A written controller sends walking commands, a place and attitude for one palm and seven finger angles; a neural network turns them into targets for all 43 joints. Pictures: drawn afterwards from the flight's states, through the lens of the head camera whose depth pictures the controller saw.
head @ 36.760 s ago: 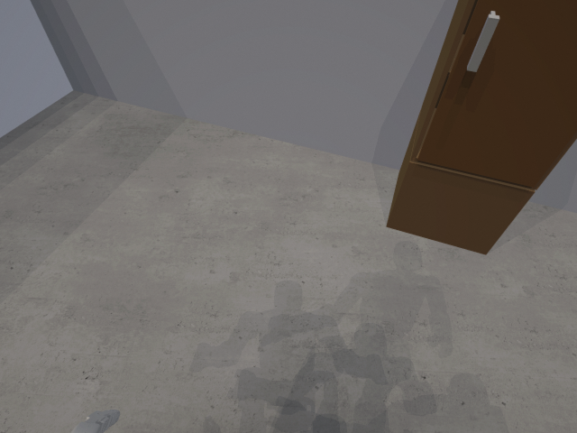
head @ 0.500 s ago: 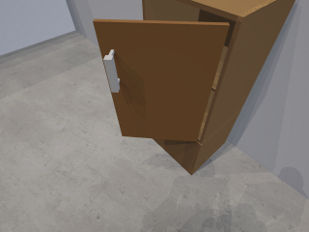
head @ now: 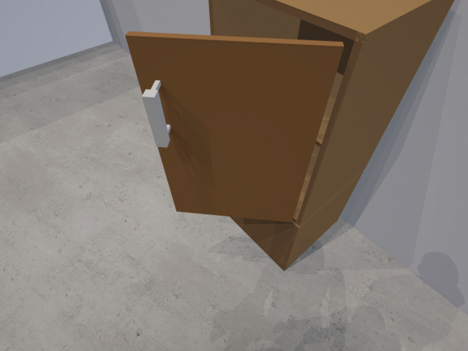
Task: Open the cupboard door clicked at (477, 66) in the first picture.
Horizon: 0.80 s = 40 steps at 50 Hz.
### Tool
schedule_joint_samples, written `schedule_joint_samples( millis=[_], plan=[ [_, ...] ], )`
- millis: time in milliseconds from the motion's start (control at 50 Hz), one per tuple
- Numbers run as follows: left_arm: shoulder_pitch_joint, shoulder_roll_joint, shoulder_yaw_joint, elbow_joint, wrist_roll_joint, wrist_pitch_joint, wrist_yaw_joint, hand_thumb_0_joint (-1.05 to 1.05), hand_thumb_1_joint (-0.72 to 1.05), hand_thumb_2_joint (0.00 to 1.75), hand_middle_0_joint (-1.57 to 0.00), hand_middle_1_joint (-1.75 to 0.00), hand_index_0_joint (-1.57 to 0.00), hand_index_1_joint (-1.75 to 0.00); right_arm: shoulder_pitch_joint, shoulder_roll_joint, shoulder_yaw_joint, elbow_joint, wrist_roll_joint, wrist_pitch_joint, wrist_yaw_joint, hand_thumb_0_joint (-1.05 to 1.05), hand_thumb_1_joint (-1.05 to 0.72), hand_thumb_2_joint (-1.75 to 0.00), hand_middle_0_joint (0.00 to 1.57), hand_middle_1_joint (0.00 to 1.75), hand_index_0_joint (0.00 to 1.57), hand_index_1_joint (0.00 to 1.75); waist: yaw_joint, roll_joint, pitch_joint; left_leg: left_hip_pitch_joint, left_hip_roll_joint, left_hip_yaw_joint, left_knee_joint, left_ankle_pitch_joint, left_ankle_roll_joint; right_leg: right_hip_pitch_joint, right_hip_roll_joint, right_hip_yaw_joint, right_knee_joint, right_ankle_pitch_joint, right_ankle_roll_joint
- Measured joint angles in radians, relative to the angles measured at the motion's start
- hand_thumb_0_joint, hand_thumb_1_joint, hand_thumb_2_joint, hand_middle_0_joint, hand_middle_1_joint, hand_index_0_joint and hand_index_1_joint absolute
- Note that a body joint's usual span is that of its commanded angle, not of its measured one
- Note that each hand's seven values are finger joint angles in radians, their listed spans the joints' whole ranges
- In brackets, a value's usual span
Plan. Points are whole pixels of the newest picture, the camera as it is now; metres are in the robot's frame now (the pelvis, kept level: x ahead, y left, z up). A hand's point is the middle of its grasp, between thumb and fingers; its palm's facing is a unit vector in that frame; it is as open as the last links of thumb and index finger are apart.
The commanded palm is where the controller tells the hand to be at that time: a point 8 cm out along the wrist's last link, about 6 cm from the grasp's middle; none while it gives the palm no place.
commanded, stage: raise the hand with hooked fingers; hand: left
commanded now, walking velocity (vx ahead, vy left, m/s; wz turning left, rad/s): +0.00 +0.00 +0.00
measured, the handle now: (160, 114) +0.56 +0.19 +0.09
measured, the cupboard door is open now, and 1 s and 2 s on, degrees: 43 43 43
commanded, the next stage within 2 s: none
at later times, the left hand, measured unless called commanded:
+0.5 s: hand out of the picture +0.13 +0.21 -0.03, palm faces +0.11 -0.99 -0.02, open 9.2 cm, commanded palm +0.13 +0.26 -0.01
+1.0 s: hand (81, 297) +0.19 +0.25 +0.02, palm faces -0.03 -1.00 -0.06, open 12.2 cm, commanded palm +0.16 +0.30 +0.05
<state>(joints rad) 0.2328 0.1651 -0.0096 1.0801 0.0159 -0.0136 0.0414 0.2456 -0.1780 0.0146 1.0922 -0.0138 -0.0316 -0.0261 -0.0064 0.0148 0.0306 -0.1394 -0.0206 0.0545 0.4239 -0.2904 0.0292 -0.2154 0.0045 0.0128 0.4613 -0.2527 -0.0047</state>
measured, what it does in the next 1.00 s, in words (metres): stands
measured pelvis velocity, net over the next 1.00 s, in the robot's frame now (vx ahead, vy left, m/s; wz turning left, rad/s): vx -0.04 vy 0.01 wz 0.06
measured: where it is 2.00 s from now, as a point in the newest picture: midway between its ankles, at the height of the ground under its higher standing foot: outside the picture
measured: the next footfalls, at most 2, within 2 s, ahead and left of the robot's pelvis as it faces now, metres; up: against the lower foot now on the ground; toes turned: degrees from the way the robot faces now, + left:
none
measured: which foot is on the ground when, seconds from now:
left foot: down 0.00-1.00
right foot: down 0.00-1.00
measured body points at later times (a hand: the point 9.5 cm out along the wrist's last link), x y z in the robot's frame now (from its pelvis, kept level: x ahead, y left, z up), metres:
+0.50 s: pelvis -0.03 -0.03 -0.07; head +0.02 -0.01 +0.38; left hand +0.12 +0.27 -0.03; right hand +0.22 -0.26 -0.09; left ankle -0.04 +0.10 -0.74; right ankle -0.01 -0.12 -0.74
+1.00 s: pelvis -0.04 +0.01 -0.04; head +0.00 +0.02 +0.40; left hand +0.19 +0.30 +0.03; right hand +0.13 -0.24 -0.12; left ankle -0.04 +0.10 -0.74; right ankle -0.01 -0.12 -0.74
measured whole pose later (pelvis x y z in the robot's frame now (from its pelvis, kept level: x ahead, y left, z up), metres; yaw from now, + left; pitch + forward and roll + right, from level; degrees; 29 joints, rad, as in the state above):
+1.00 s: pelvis -0.04 +0.01 -0.04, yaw +3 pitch +8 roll -2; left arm 0.20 0.35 0.32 0.12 -0.34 -0.23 -0.47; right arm 0.31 -0.29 0.03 0.59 0.05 -0.29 -0.08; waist 0.00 0.03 -0.06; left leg -0.58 -0.02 -0.01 0.90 -0.45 0.04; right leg -0.58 0.00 -0.06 0.83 -0.38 0.00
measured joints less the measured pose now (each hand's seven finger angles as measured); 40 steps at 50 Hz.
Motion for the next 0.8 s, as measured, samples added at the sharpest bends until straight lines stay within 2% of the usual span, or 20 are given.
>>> schedule_joint_samples(
  millis=[20, 40, 60, 100, 120, 160, 220, 280, 300, 340, 400, 460, 500, 540, 600, 660, 720, 760, 800],
  plan=[
    [0.046, -0.003, 0.029, -0.150, -0.039, 0.056, -0.004, 0.01, 0.91, 0.90, -0.20, -0.30, -0.20, -0.30, 0.015, -0.001, 0.000, -0.042, 0.013, -0.006, -0.001, 0.00, -0.91, -0.90, 0.20, 0.30, 0.20, 0.30, -0.002, -0.004, 0.002, -0.011, 0.002, -0.004, 0.015, -0.007, -0.002, -0.008, 0.001, -0.004, 0.009, -0.003, -0.001],
    [0.102, -0.003, 0.054, -0.333, -0.063, 0.066, -0.006, 0.02, 0.91, 0.89, -0.20, -0.30, -0.20, -0.30, 0.039, -0.001, 0.002, -0.088, 0.020, -0.044, -0.014, 0.01, -0.91, -0.90, 0.20, 0.30, 0.20, 0.30, 0.005, -0.013, 0.002, -0.013, 0.000, -0.005, 0.017, -0.010, -0.002, -0.014, -0.001, -0.006, 0.022, -0.010, -0.004],
    [0.141, -0.001, 0.064, -0.485, -0.085, 0.040, 0.003, 0.02, 0.91, 0.89, -0.20, -0.30, -0.20, -0.31, 0.060, -0.005, 0.003, -0.122, 0.024, -0.093, -0.029, 0.01, -0.91, -0.90, 0.20, 0.30, 0.20, 0.30, 0.012, -0.016, -0.005, -0.016, -0.003, -0.010, 0.021, -0.012, -0.004, -0.018, -0.004, -0.010, 0.034, -0.018, -0.007],
    [0.168, 0.001, 0.070, -0.702, -0.130, -0.003, 0.026, 0.02, 0.89, 0.89, -0.20, -0.31, -0.20, -0.31, 0.073, -0.021, -0.005, -0.174, 0.036, -0.160, -0.041, 0.01, -0.91, -0.90, 0.20, 0.30, 0.20, 0.30, 0.006, -0.009, -0.030, -0.032, -0.008, -0.030, 0.043, -0.018, -0.008, -0.025, -0.012, -0.030, 0.053, -0.035, -0.008],
    [0.158, -0.001, 0.079, -0.777, -0.148, -0.026, 0.021, 0.02, 0.88, 0.88, -0.20, -0.32, -0.20, -0.32, 0.068, -0.033, -0.011, -0.204, 0.036, -0.181, -0.040, 0.01, -0.91, -0.90, 0.20, 0.30, 0.20, 0.30, -0.002, -0.001, -0.041, -0.049, -0.010, -0.042, 0.063, -0.025, -0.008, -0.034, -0.015, -0.043, 0.064, -0.042, -0.008],
    [0.116, 0.000, 0.113, -0.861, -0.175, -0.113, -0.018, 0.02, 0.85, 0.87, -0.20, -0.33, -0.20, -0.34, 0.038, -0.053, -0.025, -0.264, 0.029, -0.211, -0.037, 0.01, -0.91, -0.90, 0.20, 0.30, 0.20, 0.30, -0.016, 0.012, -0.069, -0.104, -0.010, -0.055, 0.119, -0.043, -0.009, -0.078, -0.016, -0.057, 0.105, -0.057, -0.010],
    [0.074, 0.019, 0.171, -0.890, -0.221, -0.290, -0.131, 0.01, 0.80, 0.85, -0.20, -0.36, -0.20, -0.37, -0.029, -0.066, -0.043, -0.359, 0.021, -0.230, -0.018, 0.01, -0.91, -0.90, 0.20, 0.30, 0.20, 0.30, -0.023, 0.001, -0.116, -0.221, -0.004, -0.046, 0.221, -0.081, -0.017, -0.202, -0.013, -0.050, 0.212, -0.091, -0.018],
    [0.093, 0.040, 0.202, -0.875, -0.259, -0.445, -0.301, 0.01, 0.75, 0.83, -0.20, -0.40, -0.21, -0.41, -0.084, -0.076, -0.058, -0.460, 0.023, -0.241, 0.007, 0.01, -0.91, -0.90, 0.20, 0.30, 0.20, 0.30, -0.016, -0.026, -0.134, -0.334, 0.004, -0.037, 0.335, -0.126, -0.026, -0.321, -0.006, -0.043, 0.329, -0.133, -0.028],
    [0.107, 0.049, 0.207, -0.863, -0.266, -0.477, -0.362, 0.01, 0.73, 0.82, -0.21, -0.41, -0.21, -0.42, -0.097, -0.084, -0.061, -0.492, 0.026, -0.244, 0.012, 0.01, -0.91, -0.90, 0.20, 0.30, 0.20, 0.30, -0.013, -0.034, -0.134, -0.366, 0.006, -0.037, 0.371, -0.139, -0.028, -0.353, -0.005, -0.044, 0.363, -0.146, -0.030],
    [0.146, 0.067, 0.218, -0.843, -0.276, -0.501, -0.467, 0.01, 0.68, 0.80, -0.21, -0.44, -0.21, -0.45, -0.111, -0.102, -0.065, -0.546, 0.033, -0.248, 0.013, 0.01, -0.91, -0.90, 0.20, 0.30, 0.20, 0.30, -0.002, -0.048, -0.138, -0.428, 0.009, -0.041, 0.435, -0.164, -0.032, -0.413, -0.003, -0.049, 0.424, -0.169, -0.034],
    [0.192, 0.083, 0.248, -0.839, -0.316, -0.479, -0.545, 0.01, 0.61, 0.77, -0.22, -0.48, -0.22, -0.49, -0.110, -0.123, -0.072, -0.598, 0.039, -0.248, -0.003, 0.01, -0.91, -0.90, 0.20, 0.30, 0.20, 0.30, 0.023, -0.061, -0.138, -0.497, 0.014, -0.057, 0.514, -0.194, -0.038, -0.471, -0.001, -0.066, 0.488, -0.196, -0.041],
    [0.194, 0.080, 0.289, -0.882, -0.359, -0.471, -0.535, 0.02, 0.54, 0.74, -0.23, -0.53, -0.23, -0.53, -0.100, -0.129, -0.069, -0.599, 0.041, -0.249, -0.023, 0.01, -0.91, -0.90, 0.20, 0.30, 0.20, 0.30, 0.048, -0.052, -0.121, -0.534, 0.022, -0.088, 0.577, -0.217, -0.041, -0.483, 0.006, -0.097, 0.517, -0.210, -0.045],
    [0.165, 0.083, 0.305, -0.930, -0.371, -0.480, -0.520, 0.02, 0.49, 0.72, -0.23, -0.56, -0.23, -0.56, -0.093, -0.123, -0.054, -0.578, 0.039, -0.250, -0.031, 0.01, -0.91, -0.90, 0.20, 0.30, 0.20, 0.30, 0.060, -0.042, -0.113, -0.551, 0.026, -0.106, 0.610, -0.229, -0.041, -0.487, 0.010, -0.116, 0.529, -0.214, -0.047],
    [0.115, 0.094, 0.305, -0.965, -0.371, -0.483, -0.517, 0.02, 0.44, 0.70, -0.23, -0.59, -0.23, -0.59, -0.088, -0.108, -0.033, -0.550, 0.040, -0.251, -0.036, 0.01, -0.91, -0.90, 0.20, 0.30, 0.20, 0.30, 0.061, -0.028, -0.106, -0.562, 0.029, -0.120, 0.631, -0.234, -0.041, -0.487, 0.013, -0.130, 0.534, -0.214, -0.047],
    [0.019, 0.128, 0.288, -0.973, -0.361, -0.432, -0.548, 0.02, 0.37, 0.67, -0.23, -0.63, -0.23, -0.64, -0.076, -0.077, 0.005, -0.520, 0.046, -0.244, -0.041, 0.01, -0.91, -0.90, 0.20, 0.30, 0.20, 0.30, 0.047, -0.006, -0.093, -0.565, 0.030, -0.126, 0.636, -0.229, -0.038, -0.482, 0.015, -0.135, 0.524, -0.202, -0.045],
    [-0.031, 0.172, 0.277, -0.954, -0.344, -0.321, -0.578, 0.01, 0.30, 0.64, -0.24, -0.68, -0.24, -0.68, -0.049, -0.043, 0.032, -0.513, 0.053, -0.230, -0.039, 0.01, -0.90, -0.90, 0.20, 0.30, 0.21, 0.30, 0.016, 0.009, -0.093, -0.547, 0.031, -0.106, 0.599, -0.209, -0.030, -0.472, 0.015, -0.115, 0.491, -0.178, -0.036],
    [-0.019, 0.195, 0.297, -0.942, -0.363, -0.219, -0.575, 0.01, 0.24, 0.61, -0.24, -0.72, -0.25, -0.73, -0.005, -0.027, 0.045, -0.525, 0.055, -0.217, -0.037, 0.01, -0.90, -0.90, 0.20, 0.30, 0.21, 0.30, -0.014, 0.018, -0.101, -0.513, 0.029, -0.074, 0.543, -0.186, -0.018, -0.452, 0.014, -0.083, 0.447, -0.152, -0.024],
    [0.004, 0.192, 0.325, -0.951, -0.387, -0.192, -0.548, 0.01, 0.19, 0.59, -0.25, -0.75, -0.25, -0.76, 0.027, -0.027, 0.043, -0.532, 0.054, -0.216, -0.037, 0.01, -0.90, -0.90, 0.20, 0.30, 0.21, 0.30, -0.023, 0.017, -0.106, -0.492, 0.027, -0.056, 0.510, -0.174, -0.012, -0.440, 0.013, -0.065, 0.423, -0.139, -0.018],
    [0.019, 0.184, 0.354, -0.965, -0.404, -0.198, -0.516, 0.01, 0.14, 0.57, -0.25, -0.78, -0.26, -0.79, 0.056, -0.036, 0.038, -0.534, 0.052, -0.220, -0.037, 0.01, -0.90, -0.90, 0.20, 0.30, 0.21, 0.30, -0.022, 0.014, -0.106, -0.477, 0.024, -0.047, 0.490, -0.166, -0.007, -0.428, 0.010, -0.056, 0.406, -0.131, -0.013]
  ],
)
